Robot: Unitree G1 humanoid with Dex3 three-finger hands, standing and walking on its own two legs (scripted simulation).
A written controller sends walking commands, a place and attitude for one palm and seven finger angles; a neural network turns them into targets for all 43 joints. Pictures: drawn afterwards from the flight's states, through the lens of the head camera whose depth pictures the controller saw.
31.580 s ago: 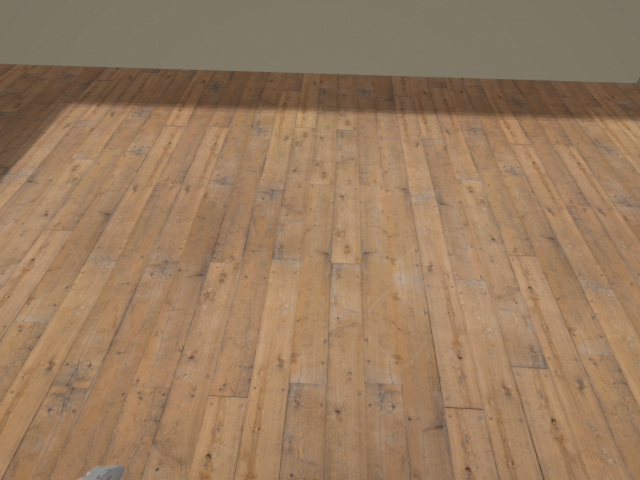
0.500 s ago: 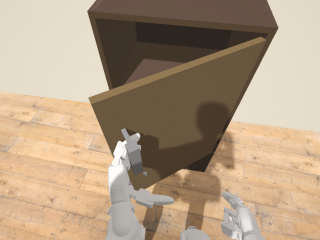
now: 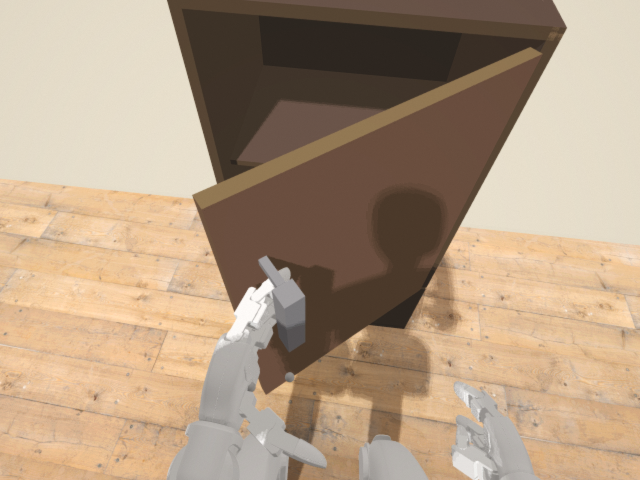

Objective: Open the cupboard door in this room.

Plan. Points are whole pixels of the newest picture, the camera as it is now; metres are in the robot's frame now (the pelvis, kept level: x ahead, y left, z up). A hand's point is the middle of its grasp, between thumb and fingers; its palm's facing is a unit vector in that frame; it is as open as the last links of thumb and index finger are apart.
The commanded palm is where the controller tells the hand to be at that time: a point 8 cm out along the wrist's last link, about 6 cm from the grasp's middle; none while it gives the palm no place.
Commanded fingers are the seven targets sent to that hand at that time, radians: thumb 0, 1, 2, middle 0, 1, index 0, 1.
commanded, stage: slide the hand sideways off the handle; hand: left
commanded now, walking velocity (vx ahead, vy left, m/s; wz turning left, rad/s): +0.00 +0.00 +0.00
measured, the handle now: (280, 304) +0.31 +0.06 +0.06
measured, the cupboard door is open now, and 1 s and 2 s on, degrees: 41 41 41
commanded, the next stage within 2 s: draw the hand back to the body in 0.70 s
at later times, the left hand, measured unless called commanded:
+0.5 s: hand (221, 415) +0.19 +0.11 +0.05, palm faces -0.08 -1.00 +0.01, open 16.2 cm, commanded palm +0.17 +0.17 +0.05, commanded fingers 0.00 -0.50 0.30 -0.15 -0.30 -0.15 -0.30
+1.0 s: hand (179, 427) +0.18 +0.14 +0.08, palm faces -0.09 -1.00 -0.03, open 16.3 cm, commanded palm +0.15 +0.20 +0.09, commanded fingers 0.00 -0.50 0.30 -0.15 -0.30 -0.15 -0.30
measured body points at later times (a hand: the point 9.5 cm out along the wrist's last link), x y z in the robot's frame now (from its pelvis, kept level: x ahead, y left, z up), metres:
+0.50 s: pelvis +0.00 -0.01 -0.01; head +0.07 +0.00 +0.44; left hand +0.19 +0.17 +0.05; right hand +0.21 -0.23 -0.08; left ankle +0.03 +0.10 -0.63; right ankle +0.02 -0.11 -0.63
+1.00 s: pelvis -0.01 +0.00 +0.00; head +0.04 +0.01 +0.45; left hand +0.17 +0.19 +0.09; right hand +0.19 -0.22 -0.06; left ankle +0.03 +0.10 -0.63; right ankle +0.02 -0.11 -0.63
